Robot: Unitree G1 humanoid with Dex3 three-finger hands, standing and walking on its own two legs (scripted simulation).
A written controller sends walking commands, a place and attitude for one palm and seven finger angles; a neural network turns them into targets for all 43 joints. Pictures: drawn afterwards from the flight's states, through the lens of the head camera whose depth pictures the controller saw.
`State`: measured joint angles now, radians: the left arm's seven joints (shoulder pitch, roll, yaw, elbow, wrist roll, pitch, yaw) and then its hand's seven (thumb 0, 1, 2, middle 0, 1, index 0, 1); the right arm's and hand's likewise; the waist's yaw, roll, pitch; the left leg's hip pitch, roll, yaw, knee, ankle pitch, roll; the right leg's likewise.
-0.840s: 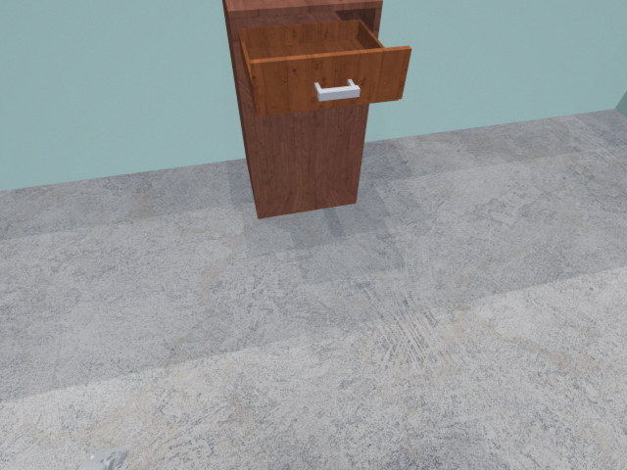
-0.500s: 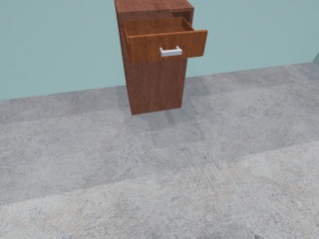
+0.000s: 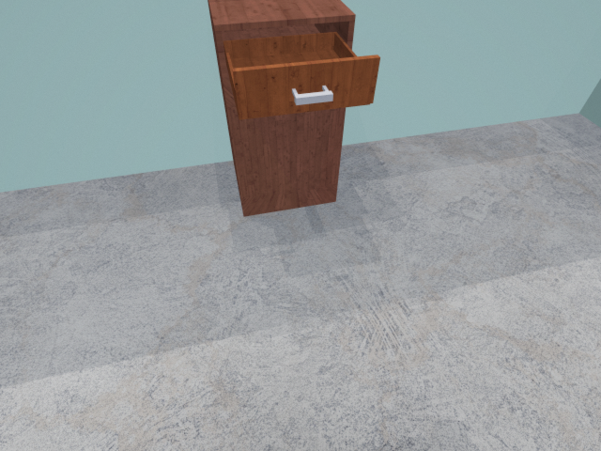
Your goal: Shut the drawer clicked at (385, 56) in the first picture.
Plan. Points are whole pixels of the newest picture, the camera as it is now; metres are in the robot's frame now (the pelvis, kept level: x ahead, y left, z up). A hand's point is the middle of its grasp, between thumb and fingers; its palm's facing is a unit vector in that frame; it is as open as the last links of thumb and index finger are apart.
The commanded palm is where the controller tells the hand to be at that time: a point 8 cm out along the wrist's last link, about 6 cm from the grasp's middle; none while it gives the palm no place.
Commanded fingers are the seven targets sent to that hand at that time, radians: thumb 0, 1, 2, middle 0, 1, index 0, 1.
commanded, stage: stand and wait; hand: left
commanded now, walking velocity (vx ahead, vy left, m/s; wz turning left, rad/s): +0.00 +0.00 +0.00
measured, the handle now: (311, 94) +1.01 +0.02 -0.02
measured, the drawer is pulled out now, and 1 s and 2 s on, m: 0.29 0.29 0.29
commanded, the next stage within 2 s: look at it before walking up in 0.22 s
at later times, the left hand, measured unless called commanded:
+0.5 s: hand out of the picture +0.08 +0.25 -0.16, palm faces -0.03 -0.95 -0.32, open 7.4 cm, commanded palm none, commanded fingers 0.00 0.90 0.90 -0.20 -0.30 -0.20 -0.30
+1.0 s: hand out of the picture +0.08 +0.26 -0.16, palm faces -0.04 -0.94 -0.33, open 7.4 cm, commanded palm none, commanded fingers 0.00 0.90 0.90 -0.20 -0.30 -0.20 -0.30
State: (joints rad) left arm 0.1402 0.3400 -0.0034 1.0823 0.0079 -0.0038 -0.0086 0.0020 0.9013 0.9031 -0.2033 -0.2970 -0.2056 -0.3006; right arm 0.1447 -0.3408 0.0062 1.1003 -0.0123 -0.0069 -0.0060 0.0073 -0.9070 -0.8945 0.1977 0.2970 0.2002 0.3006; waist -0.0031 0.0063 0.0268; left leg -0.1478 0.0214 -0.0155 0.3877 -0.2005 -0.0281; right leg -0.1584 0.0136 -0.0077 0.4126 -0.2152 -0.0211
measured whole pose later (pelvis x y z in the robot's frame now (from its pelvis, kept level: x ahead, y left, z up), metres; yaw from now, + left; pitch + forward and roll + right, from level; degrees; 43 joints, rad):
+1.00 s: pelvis +0.01 +0.01 +0.00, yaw -1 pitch -1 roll +0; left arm 0.15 0.34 0.00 1.09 0.01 -0.01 -0.01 0.00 0.90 0.90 -0.20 -0.30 -0.21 -0.30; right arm 0.11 -0.33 0.00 1.10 -0.01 -0.02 -0.01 0.01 -0.91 -0.89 0.20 0.30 0.20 0.30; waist 0.01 0.00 0.03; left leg -0.13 0.02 0.01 0.36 -0.21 -0.02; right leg -0.15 0.01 0.02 0.38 -0.21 -0.01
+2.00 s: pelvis +0.24 -0.01 -0.01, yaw -33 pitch -1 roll -1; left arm 0.34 0.26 0.11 0.99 0.03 0.00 -0.03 0.00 0.91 0.90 -0.20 -0.30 -0.20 -0.30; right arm 0.24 -0.13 -0.02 0.92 -0.02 -0.08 -0.02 0.00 -0.91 -0.89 0.20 0.30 0.20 0.30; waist 0.05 -0.07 0.01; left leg -0.20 0.05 0.18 0.53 -0.30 0.04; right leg -0.51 -0.01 0.00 1.27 -0.30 -0.02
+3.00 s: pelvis +0.56 -0.27 -0.02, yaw -64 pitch +0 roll -1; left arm 0.45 0.18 0.06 1.04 0.00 -0.04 0.01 0.00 0.90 0.90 -0.20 -0.30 -0.20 -0.30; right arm 0.02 -0.16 -0.02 0.86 -0.02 -0.06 -0.01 0.01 -0.91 -0.89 0.19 0.30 0.20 0.30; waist 0.08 -0.03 0.06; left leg -0.40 0.04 0.10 0.61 -0.18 0.03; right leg -0.16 0.09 0.08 0.74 -0.48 -0.04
